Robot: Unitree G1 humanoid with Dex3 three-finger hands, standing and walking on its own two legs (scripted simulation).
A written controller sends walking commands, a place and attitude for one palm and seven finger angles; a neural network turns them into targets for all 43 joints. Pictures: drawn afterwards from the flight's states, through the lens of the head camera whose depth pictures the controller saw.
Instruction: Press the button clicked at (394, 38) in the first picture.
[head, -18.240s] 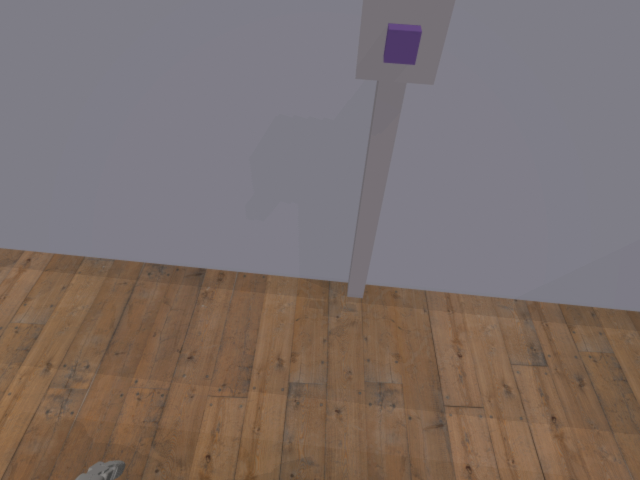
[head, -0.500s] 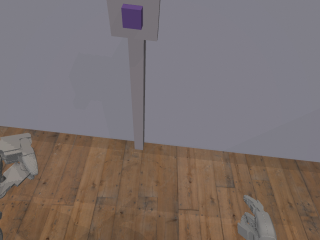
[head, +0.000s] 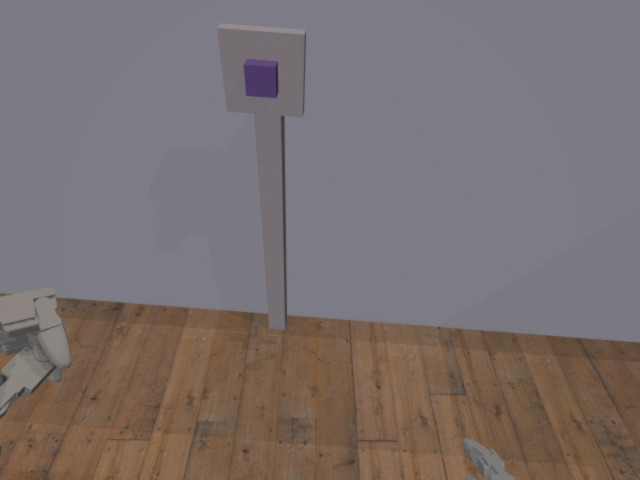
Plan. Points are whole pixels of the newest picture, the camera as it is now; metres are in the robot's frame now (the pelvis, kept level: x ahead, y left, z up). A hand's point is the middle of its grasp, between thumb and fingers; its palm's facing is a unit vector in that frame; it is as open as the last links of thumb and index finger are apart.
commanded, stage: stop stepping back and stand still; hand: left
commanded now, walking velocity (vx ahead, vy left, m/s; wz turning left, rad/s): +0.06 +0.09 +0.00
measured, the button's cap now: (262, 78) +0.78 +0.14 +0.18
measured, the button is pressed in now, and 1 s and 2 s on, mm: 0 0 0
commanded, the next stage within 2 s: let the arm hang, fingers relaxed in 0.20 s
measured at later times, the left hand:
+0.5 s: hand out of the picture +0.16 +0.23 -0.12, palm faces +0.03 -0.95 -0.31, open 3.1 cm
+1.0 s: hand out of the picture -0.05 +0.22 -0.17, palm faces +0.04 -0.98 -0.20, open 6.6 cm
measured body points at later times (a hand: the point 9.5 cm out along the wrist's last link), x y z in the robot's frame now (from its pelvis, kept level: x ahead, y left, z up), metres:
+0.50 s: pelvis +0.01 +0.02 -0.01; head +0.02 +0.01 +0.44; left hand +0.15 +0.28 -0.10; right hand +0.15 -0.24 -0.12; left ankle +0.03 +0.14 -0.74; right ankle +0.00 -0.09 -0.74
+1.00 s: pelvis +0.01 +0.05 +0.01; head +0.02 +0.04 +0.46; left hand -0.05 +0.27 -0.15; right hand -0.01 -0.17 -0.16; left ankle +0.03 +0.14 -0.74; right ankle +0.00 -0.09 -0.74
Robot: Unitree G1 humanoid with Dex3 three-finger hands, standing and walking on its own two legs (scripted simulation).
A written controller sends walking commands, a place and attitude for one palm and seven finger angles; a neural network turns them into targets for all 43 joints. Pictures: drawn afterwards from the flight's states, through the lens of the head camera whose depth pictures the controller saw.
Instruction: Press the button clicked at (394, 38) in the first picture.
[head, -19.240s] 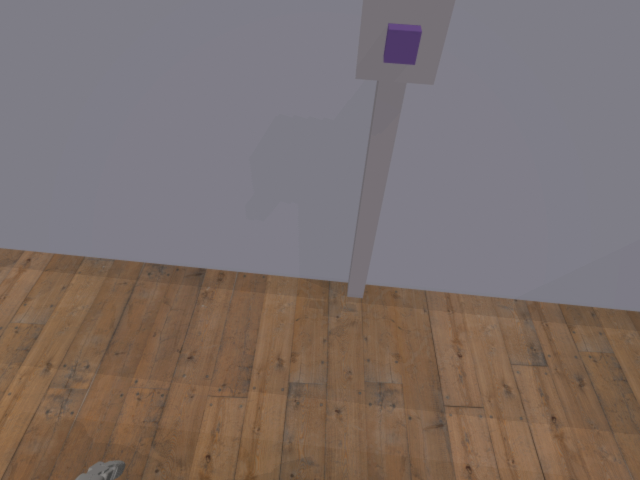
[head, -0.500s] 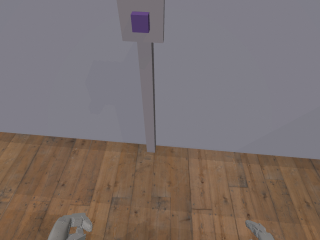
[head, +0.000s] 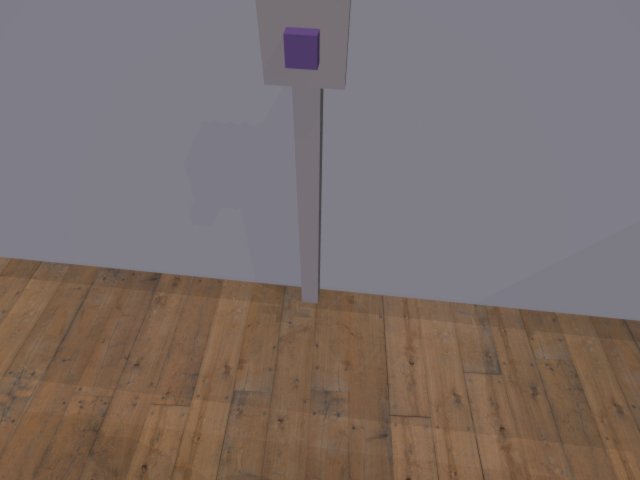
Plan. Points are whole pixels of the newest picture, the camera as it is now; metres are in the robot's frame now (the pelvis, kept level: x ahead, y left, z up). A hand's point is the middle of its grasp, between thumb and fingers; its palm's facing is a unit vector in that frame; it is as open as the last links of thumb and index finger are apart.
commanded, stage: let the arm hang, fingers relaxed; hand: left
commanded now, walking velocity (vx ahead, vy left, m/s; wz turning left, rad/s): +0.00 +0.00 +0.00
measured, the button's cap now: (302, 48) +0.78 +0.08 +0.17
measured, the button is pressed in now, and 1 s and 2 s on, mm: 0 0 0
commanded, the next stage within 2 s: stand and wait in 0.40 s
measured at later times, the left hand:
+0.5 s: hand out of the picture -0.02 +0.14 -0.18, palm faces +0.03 -0.98 -0.18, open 7.4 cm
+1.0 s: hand out of the picture +0.01 +0.14 -0.17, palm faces +0.02 -0.98 -0.21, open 7.4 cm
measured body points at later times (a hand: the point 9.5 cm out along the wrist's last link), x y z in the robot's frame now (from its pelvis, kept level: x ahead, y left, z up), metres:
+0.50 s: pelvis +0.00 -0.02 +0.00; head +0.01 -0.02 +0.45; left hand -0.02 +0.20 -0.16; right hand -0.04 -0.22 -0.17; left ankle +0.03 +0.09 -0.74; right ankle -0.01 -0.13 -0.74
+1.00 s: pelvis +0.00 -0.04 +0.00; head +0.02 -0.04 +0.45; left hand +0.01 +0.19 -0.16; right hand +0.00 -0.27 -0.16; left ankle +0.03 +0.09 -0.74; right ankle -0.01 -0.13 -0.74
